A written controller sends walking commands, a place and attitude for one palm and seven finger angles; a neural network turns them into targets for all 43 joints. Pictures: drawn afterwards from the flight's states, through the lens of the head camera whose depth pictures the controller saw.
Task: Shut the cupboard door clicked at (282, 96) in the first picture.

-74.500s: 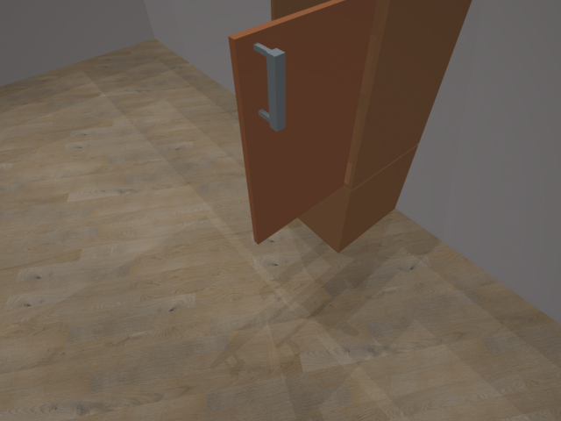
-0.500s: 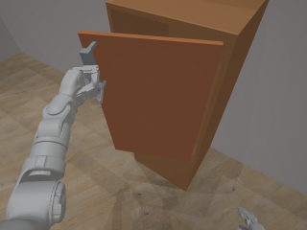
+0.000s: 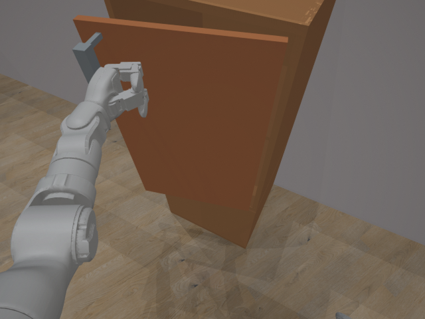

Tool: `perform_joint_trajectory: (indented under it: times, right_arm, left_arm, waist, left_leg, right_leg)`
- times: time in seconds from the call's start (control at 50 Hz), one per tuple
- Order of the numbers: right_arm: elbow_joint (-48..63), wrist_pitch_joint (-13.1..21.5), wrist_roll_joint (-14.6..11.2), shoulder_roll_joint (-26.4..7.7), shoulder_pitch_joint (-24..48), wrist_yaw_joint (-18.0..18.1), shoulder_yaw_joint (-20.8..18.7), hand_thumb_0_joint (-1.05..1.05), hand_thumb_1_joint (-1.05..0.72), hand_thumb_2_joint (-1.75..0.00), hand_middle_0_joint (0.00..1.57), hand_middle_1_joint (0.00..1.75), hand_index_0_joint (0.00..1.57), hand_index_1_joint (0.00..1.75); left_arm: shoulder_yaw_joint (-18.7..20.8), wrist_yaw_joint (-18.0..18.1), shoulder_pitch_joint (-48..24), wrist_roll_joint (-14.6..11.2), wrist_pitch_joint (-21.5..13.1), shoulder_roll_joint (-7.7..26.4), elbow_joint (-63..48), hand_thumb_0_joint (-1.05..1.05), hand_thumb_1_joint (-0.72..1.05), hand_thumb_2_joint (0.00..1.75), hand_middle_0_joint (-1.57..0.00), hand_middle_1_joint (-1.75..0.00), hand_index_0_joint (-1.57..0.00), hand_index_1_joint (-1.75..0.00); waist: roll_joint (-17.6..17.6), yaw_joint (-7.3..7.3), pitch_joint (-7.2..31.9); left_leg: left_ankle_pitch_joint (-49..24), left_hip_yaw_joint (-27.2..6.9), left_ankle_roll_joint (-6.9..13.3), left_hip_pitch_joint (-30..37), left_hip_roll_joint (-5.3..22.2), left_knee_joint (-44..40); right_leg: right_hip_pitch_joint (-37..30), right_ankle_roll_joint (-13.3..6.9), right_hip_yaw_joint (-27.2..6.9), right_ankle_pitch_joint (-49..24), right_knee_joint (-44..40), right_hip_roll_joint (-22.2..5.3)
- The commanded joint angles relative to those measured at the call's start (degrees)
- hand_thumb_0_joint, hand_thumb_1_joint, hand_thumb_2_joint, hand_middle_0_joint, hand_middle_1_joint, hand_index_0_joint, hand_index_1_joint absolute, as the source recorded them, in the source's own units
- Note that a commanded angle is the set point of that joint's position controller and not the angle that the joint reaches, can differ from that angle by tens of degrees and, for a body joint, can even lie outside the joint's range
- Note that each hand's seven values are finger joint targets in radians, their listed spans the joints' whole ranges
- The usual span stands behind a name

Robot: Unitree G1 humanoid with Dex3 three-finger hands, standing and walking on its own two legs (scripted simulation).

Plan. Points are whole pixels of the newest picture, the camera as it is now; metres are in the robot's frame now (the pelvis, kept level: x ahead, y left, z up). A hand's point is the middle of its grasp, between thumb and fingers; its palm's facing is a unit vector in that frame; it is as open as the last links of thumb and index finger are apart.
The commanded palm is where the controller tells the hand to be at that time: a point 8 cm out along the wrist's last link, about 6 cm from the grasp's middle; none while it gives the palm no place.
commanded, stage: push the door shut along its arc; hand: left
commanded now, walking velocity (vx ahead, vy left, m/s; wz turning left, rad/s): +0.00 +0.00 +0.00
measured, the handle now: (103, 77) +0.54 +0.18 +0.17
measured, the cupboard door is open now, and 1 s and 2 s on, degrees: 14 3 0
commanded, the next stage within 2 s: pull the fist back off the door in 0.84 s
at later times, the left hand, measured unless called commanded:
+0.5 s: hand (150, 85) +0.50 +0.09 +0.18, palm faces -0.36 -0.93 -0.04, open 3.2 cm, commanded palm +0.52 +0.13 +0.18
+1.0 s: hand (166, 71) +0.53 +0.06 +0.18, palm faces -0.35 -0.94 +0.05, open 3.6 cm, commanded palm +0.56 +0.09 +0.18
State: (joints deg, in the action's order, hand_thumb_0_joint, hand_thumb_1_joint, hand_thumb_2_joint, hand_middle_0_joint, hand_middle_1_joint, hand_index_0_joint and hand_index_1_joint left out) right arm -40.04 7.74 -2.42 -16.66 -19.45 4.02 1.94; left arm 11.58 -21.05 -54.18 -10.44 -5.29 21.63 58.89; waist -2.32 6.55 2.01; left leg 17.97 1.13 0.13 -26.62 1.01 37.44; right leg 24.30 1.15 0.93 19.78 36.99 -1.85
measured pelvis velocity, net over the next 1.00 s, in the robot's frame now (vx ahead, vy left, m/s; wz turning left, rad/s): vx -0.01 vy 0.00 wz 0.00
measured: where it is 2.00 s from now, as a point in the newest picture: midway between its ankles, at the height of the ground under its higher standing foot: outside the picture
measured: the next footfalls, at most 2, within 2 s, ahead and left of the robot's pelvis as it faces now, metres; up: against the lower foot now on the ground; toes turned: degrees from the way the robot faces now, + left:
none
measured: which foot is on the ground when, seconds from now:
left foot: down 0.00-1.00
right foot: down 0.00-1.00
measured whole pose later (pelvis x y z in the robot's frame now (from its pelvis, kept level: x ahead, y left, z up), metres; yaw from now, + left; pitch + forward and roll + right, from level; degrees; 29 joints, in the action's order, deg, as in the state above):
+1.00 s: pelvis -0.01 +0.00 -0.02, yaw +0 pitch +16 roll -1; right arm -45.7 9.6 -0.4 -17.3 -23.3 3.8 0.6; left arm 10.3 -20.7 -77.1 -9.9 -5.2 25.3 76.1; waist -2.7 10.8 3.2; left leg 19.8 -0.3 0.0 -41.6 1.8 44.9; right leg 38.1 1.1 2.0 21.1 42.9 -1.1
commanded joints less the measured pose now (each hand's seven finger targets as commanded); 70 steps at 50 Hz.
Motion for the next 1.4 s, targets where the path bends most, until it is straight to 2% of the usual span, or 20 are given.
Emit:
perform_joint_trajectory:
  times: [0.0,0.1,0.18,0.24,0.32,0.38,0.44,0.48,0.56,0.6,0.72,0.8,0.92,0.94,1.0,1.08,1.14,1.18,1.28,1.38]
  right_arm:
    - [5.3,2.0,0.4,-9.2,-3.1,0.6,-3.5,0.0,-0.9,-0.9,0.2,0.3,0.2,0.3]
    - [5.7,1.0,0.7,-9.7,-4.5,0.4,-3.9,0.0,-0.9,-0.9,0.2,0.3,0.2,0.3]
    - [6.3,0.5,0.6,-9.6,-5.1,0.5,-4.4,0.0,-0.9,-0.9,0.2,0.3,0.2,0.3]
    - [5.0,0.0,0.5,-10.0,-5.7,0.7,-4.7,0.0,-0.9,-0.9,0.2,0.3,0.2,0.3]
    - [3.8,0.4,0.8,-10.0,-6.4,1.0,-4.8,0.0,-0.9,-0.9,0.2,0.3,0.2,0.3]
    - [2.7,0.8,1.0,-9.7,-7.0,1.2,-4.7,0.0,-0.9,-0.9,0.2,0.3,0.2,0.3]
    - [1.6,1.1,1.3,-10.3,-7.3,1.1,-4.7,0.0,-0.9,-0.9,0.2,0.3,0.2,0.3]
    - [1.0,1.7,1.4,-10.1,-7.6,1.3,-4.8,0.0,-0.9,-0.9,0.2,0.3,0.2,0.3]
    - [-0.4,2.0,1.5,-10.9,-7.9,1.3,-4.4,0.0,-0.9,-0.9,0.2,0.3,0.2,0.3]
    - [-0.9,2.5,1.7,-10.8,-8.0,1.2,-4.5,0.0,-0.9,-0.9,0.2,0.3,0.2,0.3]
    - [-1.7,3.2,1.9,-11.5,-9.1,1.2,-4.6,0.0,-0.9,-0.9,0.2,0.3,0.2,0.3]
    - [-2.5,3.6,2.0,-11.2,-9.7,1.0,-4.8,0.0,-0.9,-0.9,0.2,0.3,0.2,0.3]
    - [-3.8,3.7,2.2,-11.8,-11.7,1.2,-5.0,0.0,-0.9,-0.9,0.2,0.3,0.2,0.3]
    - [-2.3,3.9,1.6,-8.8,-12.1,0.4,-3.7,0.0,-0.9,-0.9,0.2,0.3,0.2,0.3]
    - [-1.9,3.8,3.0,-8.0,-14.0,-2.3,-4.1,0.0,-0.9,-0.9,0.2,0.3,0.2,0.3]
    - [-0.9,2.5,6.0,-7.2,-16.5,-6.0,-4.7,0.0,-0.9,-0.9,0.2,0.3,0.2,0.3]
    - [-1.0,1.1,6.3,-7.3,-16.9,-7.2,-5.3,0.0,-0.9,-0.9,0.2,0.3,0.2,0.3]
    - [-0.4,0.4,5.5,-7.7,-16.5,-6.9,-5.6,0.0,-0.9,-0.9,0.2,0.3,0.2,0.3]
    - [1.2,-0.9,3.7,-8.2,-14.7,-4.7,-5.1,0.0,-0.9,-0.9,0.2,0.3,0.2,0.3]
    - [3.2,-0.6,3.5,-6.7,-13.0,-4.8,-4.8,0.0,-0.9,-0.9,0.2,0.3,0.2,0.3]
  left_arm:
    - [4.9,0.1,-32.7,-0.4,-5.0,15.0,-10.3,0.0,0.9,0.9,-1.3,-1.5,-1.3,-1.5]
    - [8.5,-0.9,-32.3,0.8,-5.5,20.1,-6.5,0.0,0.9,0.9,-1.3,-1.5,-1.3,-1.5]
    - [5.0,-3.1,-32.4,0.5,-6.4,16.5,-7.0,0.0,0.9,0.9,-1.3,-1.5,-1.3,-1.5]
    - [3.7,-4.3,-36.5,0.1,-5.5,15.6,-4.9,0.0,0.9,0.9,-1.3,-1.5,-1.3,-1.5]
    - [2.0,-5.1,-42.1,-0.3,-5.5,14.2,-6.9,0.0,0.9,0.9,-1.3,-1.5,-1.3,-1.5]
    - [-2.0,-5.4,-45.1,-0.9,-5.5,9.3,-6.3,0.0,0.9,0.9,-1.3,-1.5,-1.3,-1.5]
    - [-1.6,-5.3,-47.4,-0.6,-5.2,10.5,-4.8,0.0,0.9,0.9,-1.3,-1.5,-1.3,-1.5]
    - [-3.5,-5.3,-49.1,-1.1,-5.5,7.4,-4.9,0.0,0.9,0.9,-1.3,-1.5,-1.3,-1.5]
    - [-2.7,-5.3,-50.2,-0.8,-4.5,9.0,1.0,0.0,0.9,0.9,-1.3,-1.5,-1.3,-1.5]
    - [-3.8,-5.4,-53.2,-0.9,-5.3,7.4,-0.8,0.0,0.9,0.9,-1.3,-1.5,-1.3,-1.5]
    - [-2.9,-5.9,-55.3,-0.4,-5.6,9.5,1.6,0.0,0.9,0.9,-1.3,-1.5,-1.3,-1.5]
    - [-5.4,-5.9,-58.0,-0.2,-5.8,5.7,0.8,0.0,0.9,0.9,-1.3,-1.5,-1.3,-1.5]
    - [-4.2,-6.4,-59.1,-0.2,-4.9,7.1,3.2,0.0,0.9,0.9,-1.3,-1.5,-1.3,-1.5]
    - [7.9,6.2,-62.4,-3.9,-2.9,9.4,3.7,0.0,0.9,0.9,-1.3,-1.5,-1.3,-1.5]
    - [6.3,20.0,-58.4,0.2,-1.7,3.9,4.4,0.0,0.9,0.9,-1.3,-1.5,-1.3,-1.5]
    - [6.5,33.3,-55.2,10.6,-6.0,5.2,-0.2,0.0,0.9,0.9,-1.3,-1.5,-1.3,-1.5]
    - [1.4,33.8,-56.0,15.4,-8.5,2.8,0.3,0.0,0.9,0.9,-1.3,-1.5,-1.3,-1.5]
    - [-0.8,31.4,-55.7,13.9,-8.2,0.5,1.4,0.0,0.9,0.9,-1.3,-1.5,-1.3,-1.5]
    - [5.2,25.4,-52.1,7.2,-5.9,5.7,3.4,0.0,0.9,0.9,-1.3,-1.5,-1.3,-1.5]
    - [6.5,25.7,-40.1,7.2,-9.8,5.0,-1.1,0.0,0.9,0.9,-1.3,-1.5,-1.3,-1.5]
  waist:
    - [1.6,1.19,21.7]
    - [2.3,0.83,24.0]
    - [2.6,1.48,25.6]
    - [3.5,3.48,21.6]
    - [-0.7,4.31,24.7]
    - [-0.9,5.85,23.9]
    - [-0.5,6.46,24.0]
    - [-1.2,7.07,24.8]
    - [1.2,8.07,21.1]
    - [-1.4,8.32,23.8]
    - [-1.1,9.03,25.9]
    - [-3.9,9.46,27.7]
    - [-0.9,10.42,27.7]
    - [-3.9,7.86,25.5]
    - [-0.1,7.97,26.0]
    - [-3.8,6.18,32.4]
    - [-3.5,8.03,28.4]
    - [-1.4,8.28,27.7]
    - [2.2,5.17,28.6]
    - [3.1,1.93,26.3]
  left_leg:
    - [-16.4,-2.2,1.6,15.2,-1.2,-2.2]
    - [-17.9,-1.3,1.9,12.3,-1.5,-1.1]
    - [-20.8,-0.9,2.0,13.5,-1.4,-0.2]
    - [-17.1,-0.8,2.2,12.0,-1.3,0.1]
    - [-19.1,-1.6,2.2,15.7,-1.4,1.0]
    - [-18.7,-1.9,2.3,16.6,-1.5,1.4]
    - [-16.8,-2.8,2.0,16.3,-1.3,1.7]
    - [-17.8,-2.7,2.3,17.5,-1.4,2.2]
    - [-12.5,-3.3,2.1,13.4,-1.2,2.2]
    - [-13.9,-3.4,2.0,15.4,-1.3,2.6]
    - [-13.4,-4.1,2.1,14.9,-1.0,4.1]
    - [-15.9,-4.5,2.0,17.5,-1.0,4.9]
    - [-15.1,-4.4,2.3,15.9,-1.0,5.1]
    - [-13.5,-4.7,1.0,9.4,0.2,4.1]
    - [-14.0,-5.1,0.5,8.5,0.1,3.1]
    - [-22.5,-4.1,0.3,10.9,-0.6,5.4]
    - [-17.3,-3.6,0.5,11.0,-0.4,4.3]
    - [-14.7,-3.3,0.8,11.5,-0.8,3.3]
    - [-12.8,-1.7,1.0,9.2,-1.2,0.1]
    - [-16.0,-0.2,1.3,8.6,-1.3,-0.5]
  right_leg:
    - [-0.9,-2.1,1.4,-20.4,-3.1,2.7]
    - [-3.2,-2.0,0.7,-24.5,-2.2,2.6]
    - [-3.1,-1.8,1.0,-26.8,-1.8,2.9]
    - [0.5,-1.5,0.6,-24.5,-3.0,3.1]
    - [2.5,-1.7,0.8,-24.5,-2.6,3.2]
    - [5.4,-1.8,1.5,-22.1,-2.4,3.5]
    - [7.6,-1.8,1.5,-20.0,-2.3,3.4]
    - [8.8,-2.0,1.8,-19.8,-1.9,3.6]
    - [11.8,-1.8,1.9,-15.5,-1.9,3.5]
    - [12.5,-1.9,2.0,-15.9,-1.1,3.6]
    - [15.0,-2.0,2.2,-14.7,0.0,3.7]
    - [17.5,-2.1,2.6,-14.7,0.9,4.1]
    - [17.9,-1.9,2.7,-15.0,0.7,4.4]
    - [14.6,-1.5,1.6,-13.4,-1.4,3.8]
    - [13.5,-0.8,3.0,-13.0,-0.5,4.4]
    - [12.2,-1.0,3.4,-17.9,1.8,4.3]
    - [14.2,-1.2,3.0,-14.6,0.4,4.3]
    - [12.1,-1.5,2.5,-14.3,-1.1,4.4]
    - [2.7,-1.5,1.4,-18.2,-3.1,4.5]
    - [-1.3,-1.6,1.6,-22.4,-3.0,4.5]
